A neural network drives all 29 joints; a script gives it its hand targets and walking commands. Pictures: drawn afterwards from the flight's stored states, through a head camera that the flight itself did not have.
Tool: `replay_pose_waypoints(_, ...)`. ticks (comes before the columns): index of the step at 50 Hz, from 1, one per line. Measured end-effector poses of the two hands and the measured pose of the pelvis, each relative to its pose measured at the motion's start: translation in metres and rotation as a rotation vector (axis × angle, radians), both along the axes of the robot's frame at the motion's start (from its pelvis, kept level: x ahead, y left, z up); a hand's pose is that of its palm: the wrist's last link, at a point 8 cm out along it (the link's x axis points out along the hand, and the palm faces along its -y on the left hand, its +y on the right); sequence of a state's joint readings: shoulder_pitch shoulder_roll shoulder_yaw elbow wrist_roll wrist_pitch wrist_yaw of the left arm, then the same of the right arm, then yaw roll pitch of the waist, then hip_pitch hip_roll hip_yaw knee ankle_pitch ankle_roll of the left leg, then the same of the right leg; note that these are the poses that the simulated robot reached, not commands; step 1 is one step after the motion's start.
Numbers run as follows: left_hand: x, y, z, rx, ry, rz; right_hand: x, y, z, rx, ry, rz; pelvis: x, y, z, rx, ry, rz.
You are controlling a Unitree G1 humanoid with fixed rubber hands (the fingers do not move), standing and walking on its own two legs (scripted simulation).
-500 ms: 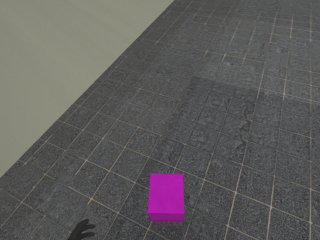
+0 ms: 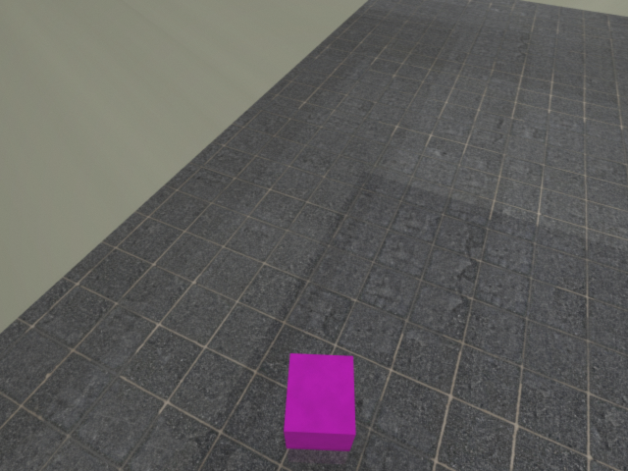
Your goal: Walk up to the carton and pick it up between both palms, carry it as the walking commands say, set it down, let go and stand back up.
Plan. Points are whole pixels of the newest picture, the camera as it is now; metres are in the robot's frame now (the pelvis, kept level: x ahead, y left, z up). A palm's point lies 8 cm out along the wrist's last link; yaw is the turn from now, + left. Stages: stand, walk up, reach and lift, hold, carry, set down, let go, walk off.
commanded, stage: stand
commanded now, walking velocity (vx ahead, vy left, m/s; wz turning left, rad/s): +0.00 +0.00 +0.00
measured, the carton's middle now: (319, 402) +0.42 +0.00 -0.69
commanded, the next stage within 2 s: reach and lift in 0.58 s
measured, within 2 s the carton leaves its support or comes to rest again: neither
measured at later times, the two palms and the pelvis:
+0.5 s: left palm out of the picture -0.02 +0.22 -0.15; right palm out of the picture -0.01 -0.21 -0.14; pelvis +0.00 +0.01 +0.00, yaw +0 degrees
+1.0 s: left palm out of the picture +0.13 +0.21 -0.15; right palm out of the picture +0.15 -0.22 -0.14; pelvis -0.01 +0.00 -0.03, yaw +1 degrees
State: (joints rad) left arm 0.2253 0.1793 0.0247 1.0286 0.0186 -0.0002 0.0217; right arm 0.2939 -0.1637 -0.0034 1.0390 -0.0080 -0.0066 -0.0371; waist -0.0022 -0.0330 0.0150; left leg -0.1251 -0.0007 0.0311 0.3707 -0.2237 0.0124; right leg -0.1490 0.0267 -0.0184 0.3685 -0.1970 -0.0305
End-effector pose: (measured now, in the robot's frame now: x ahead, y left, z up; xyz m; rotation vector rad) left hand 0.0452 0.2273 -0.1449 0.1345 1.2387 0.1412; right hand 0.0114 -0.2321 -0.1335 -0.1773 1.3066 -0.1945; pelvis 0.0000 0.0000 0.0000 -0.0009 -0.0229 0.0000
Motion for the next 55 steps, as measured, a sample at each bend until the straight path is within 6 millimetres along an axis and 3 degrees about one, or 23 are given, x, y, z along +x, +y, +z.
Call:
replay_pose_waypoints(8,-0.023,0.009,-0.002,0.002,0.072,0.019,-0.01,0.019,-0.004,0.028,0.039,-0.006,0.001,0.01,0.001,-0.003,-0.004,0.002)
replay_pose_waypoints(18,-0.052,0.002,-0.007,-0.015,0.159,0.04,-0.014,0.025,-0.005,0.03,0.066,-0.006,0.003,0.013,0.001,-0.004,-0.009,0.005)
replay_pose_waypoints(31,-0.062,-0.006,-0.007,-0.026,0.182,0.056,-0.023,0.026,-0.009,0.04,0.087,-0.026,0.002,0.011,0.0,-0.005,0.007,0.009)
replay_pose_waypoints(33,-0.032,-0.004,-0.006,-0.026,0.113,0.042,0.001,0.018,-0.011,0.049,0.006,-0.072,-0.003,0.011,-0.006,-0.013,0.049,0.022)
replay_pose_waypoints(35,0.027,0.008,-0.001,0.022,-0.006,0.0,0.047,0.009,-0.012,0.043,-0.093,-0.051,-0.013,0.011,-0.017,-0.007,0.068,0.023)
replay_pose_waypoints(38,0.113,0.02,0.026,0.069,-0.143,-0.025,0.112,0.005,-0.006,0.052,-0.132,0.022,-0.024,0.009,-0.026,0.001,0.087,0.014)
replay_pose_waypoints(40,0.139,0.019,0.037,0.071,-0.121,-0.028,0.138,0.005,-0.001,0.054,-0.104,0.033,-0.024,0.009,-0.028,0.001,0.108,0.005)
replay_pose_waypoints(43,0.131,0.009,0.032,0.035,-0.019,-0.03,0.149,0.009,0.009,0.052,-0.082,0.038,-0.014,0.006,-0.023,0.001,0.138,-0.004)
replay_pose_waypoints(49,0.084,-0.02,0.001,-0.058,0.052,-0.012,0.135,0.014,-0.001,0.064,-0.043,0.061,-0.006,-0.002,-0.025,-0.001,0.203,0.017)
replay_pose_waypoints(52,0.088,-0.023,-0.011,-0.068,-0.007,-0.009,0.139,0.019,-0.014,0.069,-0.078,0.084,-0.012,-0.004,-0.035,-0.002,0.258,0.03)
replay_pose_waypoints(55,0.103,-0.017,-0.02,-0.048,-0.091,-0.023,0.15,0.019,-0.024,0.053,-0.146,0.09,-0.021,-0.005,-0.047,-0.004,0.302,0.044)
